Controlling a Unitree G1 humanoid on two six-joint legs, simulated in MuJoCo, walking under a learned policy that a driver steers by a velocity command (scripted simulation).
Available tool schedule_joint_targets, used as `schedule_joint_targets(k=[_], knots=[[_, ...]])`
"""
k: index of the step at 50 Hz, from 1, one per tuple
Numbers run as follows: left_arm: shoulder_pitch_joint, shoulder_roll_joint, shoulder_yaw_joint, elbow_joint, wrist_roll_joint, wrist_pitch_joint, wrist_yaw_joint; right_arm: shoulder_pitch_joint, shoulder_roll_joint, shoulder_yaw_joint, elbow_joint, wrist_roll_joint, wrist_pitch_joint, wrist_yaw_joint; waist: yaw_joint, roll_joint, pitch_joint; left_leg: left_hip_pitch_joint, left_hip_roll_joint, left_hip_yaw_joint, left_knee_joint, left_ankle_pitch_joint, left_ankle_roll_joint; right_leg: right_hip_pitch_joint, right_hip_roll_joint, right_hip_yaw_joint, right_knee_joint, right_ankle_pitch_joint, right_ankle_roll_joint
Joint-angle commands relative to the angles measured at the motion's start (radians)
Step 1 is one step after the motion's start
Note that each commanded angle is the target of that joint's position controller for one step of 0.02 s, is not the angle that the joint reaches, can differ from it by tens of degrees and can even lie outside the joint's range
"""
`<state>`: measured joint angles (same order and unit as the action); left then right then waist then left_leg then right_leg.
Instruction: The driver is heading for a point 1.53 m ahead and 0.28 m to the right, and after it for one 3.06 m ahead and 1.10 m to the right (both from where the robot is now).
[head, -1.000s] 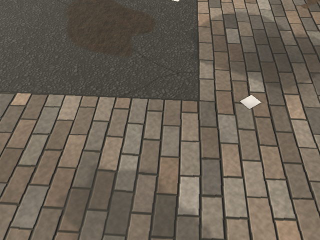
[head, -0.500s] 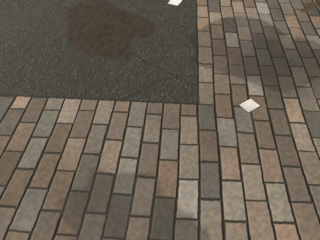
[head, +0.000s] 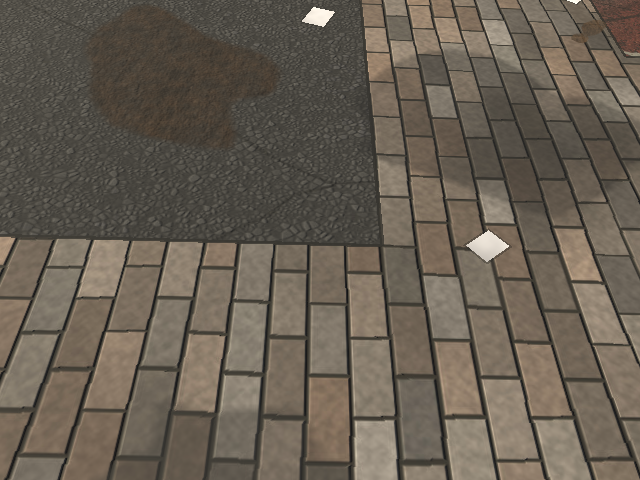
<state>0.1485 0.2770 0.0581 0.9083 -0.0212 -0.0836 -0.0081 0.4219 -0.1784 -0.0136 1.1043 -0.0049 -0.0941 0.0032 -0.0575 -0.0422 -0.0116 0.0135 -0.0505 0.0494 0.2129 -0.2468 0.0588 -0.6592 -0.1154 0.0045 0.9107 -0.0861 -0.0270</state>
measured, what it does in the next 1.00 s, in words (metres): walks ahead: right foot, then left foot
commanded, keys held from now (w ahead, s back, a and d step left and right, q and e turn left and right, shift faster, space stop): w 0.80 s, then w+e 0.20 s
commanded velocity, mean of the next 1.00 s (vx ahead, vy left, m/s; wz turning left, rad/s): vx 0.49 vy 0.00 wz -0.04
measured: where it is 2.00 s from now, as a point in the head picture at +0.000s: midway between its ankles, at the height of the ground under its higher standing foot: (345, 254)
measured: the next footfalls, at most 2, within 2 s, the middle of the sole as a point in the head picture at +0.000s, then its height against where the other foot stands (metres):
right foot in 0.22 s outside the picture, level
left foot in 0.78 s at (255, 429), level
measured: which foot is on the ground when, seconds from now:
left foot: down 0.00-0.22, up 0.24-0.76, down 0.78-1.00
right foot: up 0.00-0.20, down 0.22-0.78, up 0.80-1.00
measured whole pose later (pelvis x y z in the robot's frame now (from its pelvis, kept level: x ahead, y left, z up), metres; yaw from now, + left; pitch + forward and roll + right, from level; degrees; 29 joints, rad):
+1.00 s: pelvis +0.59 +0.02 +0.00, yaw -4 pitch +1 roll +1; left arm 0.22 0.28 0.07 0.94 -0.04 -0.06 0.01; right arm 0.26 -0.23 -0.06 0.96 -0.02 -0.11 0.02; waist -0.02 -0.05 0.02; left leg -0.17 -0.04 0.13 0.31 -0.16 0.07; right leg -0.60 -0.09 0.07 1.10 -0.24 -0.05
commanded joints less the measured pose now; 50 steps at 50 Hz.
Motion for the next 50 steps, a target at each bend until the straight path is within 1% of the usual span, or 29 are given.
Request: schedule_joint_targets(k=[1,4,7,9,10,11,12,13,14,15,16,17,19,21,25,29,33,36,37,38,39,40,41,42,43,44,46,48,50], knots=[[-0.159,0.006,-0.011,-0.098,0.000,-0.011,-0.008,0.014,-0.183,-0.028,-0.050,0.002,-0.004,-0.019,-0.006,0.106,0.137,-0.087,0.229,-0.124,-0.131,0.316,0.114,-0.050,0.020,-0.034,-0.199,0.125,0.018],[-0.247,0.007,-0.018,-0.130,-0.006,-0.014,-0.023,0.072,-0.186,-0.032,-0.037,0.013,0.000,-0.022,-0.023,0.105,0.160,-0.040,0.251,-0.106,-0.135,0.317,0.117,-0.017,0.047,-0.048,-0.313,0.165,0.004],[-0.281,0.026,-0.015,-0.158,-0.009,-0.023,-0.041,0.076,-0.195,-0.042,-0.034,0.019,0.011,-0.025,0.002,0.112,0.154,0.075,0.295,-0.094,-0.074,0.433,0.104,-0.006,0.059,-0.035,-0.379,0.117,-0.036],[-0.201,0.071,0.004,-0.145,-0.007,-0.026,-0.044,0.047,-0.223,-0.053,-0.047,0.013,0.022,-0.027,0.064,0.147,0.073,0.131,0.306,-0.082,0.046,0.739,0.083,0.133,0.106,-0.059,-0.379,0.049,-0.069],[-0.083,0.107,0.024,-0.114,-0.008,-0.025,-0.040,0.031,-0.230,-0.056,-0.054,0.007,0.031,-0.027,0.130,0.169,-0.010,0.130,0.290,-0.064,0.189,0.912,0.070,0.285,0.142,-0.083,-0.372,0.024,-0.092],[0.096,0.150,0.047,-0.060,-0.011,-0.019,-0.032,0.012,-0.218,-0.050,-0.067,0.001,0.037,-0.025,0.214,0.164,-0.114,0.032,0.246,-0.037,0.405,0.917,0.040,0.536,0.138,-0.073,-0.374,0.043,-0.124],[0.265,0.219,0.066,-0.022,0.008,-0.014,-0.021,0.048,-0.164,-0.032,-0.093,-0.009,0.035,-0.020,0.233,0.032,-0.259,-0.270,0.165,-0.005,0.742,0.572,0.008,0.890,-0.070,0.198,-0.359,-0.036,-0.203],[0.307,0.241,0.064,0.000,0.016,-0.013,-0.030,0.171,-0.021,0.007,-0.082,0.000,0.008,-0.005,0.156,-0.230,-0.420,-0.573,-0.025,-0.097,1.061,-0.281,-0.034,1.129,-0.284,0.710,-0.527,-0.262,-0.352],[0.260,0.149,0.039,-0.002,0.008,-0.016,-0.030,0.070,-0.136,-0.020,-0.093,0.030,-0.021,0.002,0.184,-0.141,-0.323,-0.679,0.024,-0.202,1.172,-0.306,-0.009,1.058,-0.242,0.734,-0.614,-0.320,-0.300],[0.161,0.118,0.028,-0.018,0.006,-0.021,-0.026,-0.035,-0.187,-0.035,-0.133,0.054,-0.038,0.003,0.159,-0.099,-0.156,-0.733,0.074,-0.164,1.177,-0.223,0.005,0.895,-0.217,0.564,-0.636,-0.237,-0.258],[0.073,0.097,0.021,-0.035,0.012,-0.028,-0.028,-0.089,-0.190,-0.037,-0.147,0.051,-0.046,-0.007,0.123,0.012,-0.087,-0.688,0.128,-0.145,1.123,-0.123,0.008,0.728,-0.187,0.446,-0.665,-0.113,-0.236],[0.030,0.071,0.014,-0.039,0.024,-0.034,-0.033,-0.106,-0.186,-0.046,-0.148,0.037,-0.040,-0.014,0.088,0.035,-0.037,-0.636,0.161,-0.135,1.071,-0.071,0.006,0.600,-0.153,0.351,-0.690,-0.006,-0.222],[0.020,0.037,0.003,-0.023,0.031,-0.039,-0.040,-0.057,-0.137,-0.046,-0.143,0.029,-0.012,-0.017,0.036,-0.002,-0.025,-0.547,0.196,-0.139,1.006,-0.038,0.004,0.489,-0.113,0.259,-0.747,0.024,-0.221],[0.050,0.058,0.006,-0.001,0.023,-0.041,-0.033,-0.079,-0.124,-0.047,-0.158,0.025,0.007,-0.020,0.024,-0.011,0.019,-0.567,0.213,-0.122,0.927,-0.021,-0.012,0.431,-0.101,0.198,-0.792,0.034,-0.231],[0.124,0.106,0.016,0.022,0.022,-0.032,-0.002,-0.252,-0.140,-0.052,-0.224,0.008,0.009,-0.019,0.059,0.006,0.068,-0.694,0.220,-0.103,0.682,0.195,-0.053,0.464,-0.085,0.133,-0.827,0.061,-0.219],[0.198,0.123,0.018,0.043,0.009,-0.024,0.009,-0.403,-0.119,-0.040,-0.265,0.015,-0.002,-0.004,0.110,0.001,0.081,-0.627,0.163,-0.049,0.430,0.367,-0.058,0.494,-0.050,0.054,-0.821,0.077,-0.179],[0.268,0.128,0.023,0.079,0.001,-0.005,0.012,-0.502,-0.131,-0.035,-0.309,0.026,-0.008,0.018,0.135,-0.004,0.103,-0.664,0.144,-0.057,0.328,0.317,-0.037,0.649,-0.111,0.066,-0.763,0.093,-0.171],[0.252,0.149,0.034,0.081,0.001,0.013,0.017,-0.467,-0.170,-0.047,-0.318,0.028,-0.017,0.032,0.089,-0.029,0.069,-0.590,0.117,-0.046,0.287,0.201,0.002,0.739,-0.150,0.076,-0.671,0.251,-0.143],[0.227,0.155,0.035,0.074,0.001,0.018,0.018,-0.391,-0.195,-0.061,-0.301,0.027,-0.019,0.032,0.041,-0.042,0.021,-0.474,0.085,-0.018,0.273,0.178,0.021,0.739,-0.133,0.056,-0.580,0.415,-0.128],[0.216,0.133,0.027,0.067,0.007,0.024,0.018,-0.228,-0.239,-0.086,-0.249,0.025,-0.019,0.027,-0.033,-0.029,-0.076,-0.259,0.060,0.002,0.265,0.187,0.050,0.691,-0.080,0.016,-0.394,0.514,-0.102],[0.227,0.097,0.008,0.042,0.024,0.024,0.019,-0.036,-0.315,-0.109,-0.208,0.012,-0.017,0.018,-0.092,0.065,-0.229,0.052,0.224,-0.183,0.296,0.194,0.115,0.493,-0.018,-0.031,-0.086,0.297,-0.067],[0.353,-0.047,-0.032,0.037,0.022,0.000,0.005,0.035,-0.389,-0.125,-0.180,0.008,-0.010,0.022,-0.023,0.340,-0.353,0.395,0.447,-0.674,0.181,0.002,0.284,0.076,0.178,-0.026,0.269,-0.353,0.002],[0.304,0.050,-0.013,0.052,-0.008,-0.024,0.002,0.022,-0.280,-0.096,-0.189,0.012,-0.011,0.023,-0.060,0.254,-0.347,0.387,0.447,-0.767,0.093,-0.114,0.264,-0.046,0.148,0.127,0.404,-0.488,-0.016],[0.207,0.117,0.006,0.023,-0.035,-0.038,0.001,-0.069,-0.233,-0.081,-0.209,0.012,-0.016,0.018,-0.051,0.203,-0.192,0.254,0.419,-0.601,0.081,-0.068,0.209,-0.111,0.099,0.128,0.427,-0.411,-0.038],[0.155,0.118,0.008,0.013,-0.035,-0.039,0.009,-0.154,-0.204,-0.071,-0.229,0.006,-0.020,0.017,-0.018,0.122,-0.120,0.108,0.385,-0.466,0.057,0.034,0.178,-0.073,0.041,0.103,0.386,-0.313,-0.040],[0.130,0.109,0.015,0.012,-0.021,-0.031,0.016,-0.206,-0.171,-0.062,-0.233,0.000,-0.024,0.019,0.008,0.094,-0.056,-0.014,0.349,-0.369,0.021,0.108,0.158,-0.032,0.010,0.099,0.320,-0.252,-0.035],[0.172,0.067,0.019,0.024,-0.015,0.000,0.017,-0.228,-0.142,-0.055,-0.220,-0.012,-0.032,0.022,0.056,0.128,-0.026,-0.130,0.307,-0.250,-0.038,0.163,0.133,0.070,-0.022,0.110,0.258,-0.188,-0.032],[0.173,0.036,0.019,0.020,-0.017,0.022,0.017,-0.209,-0.163,-0.061,-0.202,-0.013,-0.038,0.017,0.071,0.116,0.008,-0.171,0.302,-0.168,-0.075,0.229,0.140,0.054,-0.025,0.112,0.222,-0.150,-0.023],[0.123,0.037,0.023,-0.002,-0.011,0.031,0.017,-0.189,-0.186,-0.069,-0.191,-0.017,-0.038,0.005,0.066,0.096,0.034,-0.158,0.303,-0.108,-0.094,0.281,0.139,-0.016,-0.022,0.130,0.156,-0.063,-0.012]])
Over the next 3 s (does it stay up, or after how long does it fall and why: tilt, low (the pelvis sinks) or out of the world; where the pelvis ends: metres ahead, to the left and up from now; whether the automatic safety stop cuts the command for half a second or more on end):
stays up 1.55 -0.35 -0.02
